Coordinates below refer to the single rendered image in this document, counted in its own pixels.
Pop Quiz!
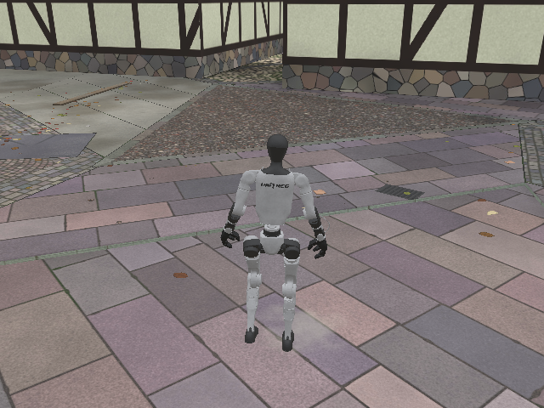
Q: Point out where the robot left hand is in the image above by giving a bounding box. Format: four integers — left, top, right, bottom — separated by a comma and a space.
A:
220, 230, 240, 248

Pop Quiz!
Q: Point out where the left robot forearm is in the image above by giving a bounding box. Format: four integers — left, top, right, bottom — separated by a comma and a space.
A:
224, 202, 241, 234

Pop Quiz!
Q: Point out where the robot right hand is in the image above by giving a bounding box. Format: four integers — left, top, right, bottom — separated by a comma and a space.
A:
308, 238, 327, 259

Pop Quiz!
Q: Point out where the right robot upper arm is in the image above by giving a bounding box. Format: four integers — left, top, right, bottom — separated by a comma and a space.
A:
293, 173, 317, 220

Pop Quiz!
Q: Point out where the left robot upper arm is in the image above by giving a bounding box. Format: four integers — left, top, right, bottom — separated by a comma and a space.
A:
232, 170, 258, 216

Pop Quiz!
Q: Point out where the left robot shin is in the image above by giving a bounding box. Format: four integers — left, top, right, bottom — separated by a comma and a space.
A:
246, 273, 259, 332

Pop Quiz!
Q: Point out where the right robot forearm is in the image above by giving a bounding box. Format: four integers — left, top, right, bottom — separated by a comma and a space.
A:
309, 207, 326, 241

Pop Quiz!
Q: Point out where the right robot foot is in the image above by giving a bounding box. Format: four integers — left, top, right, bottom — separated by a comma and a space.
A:
282, 331, 294, 352

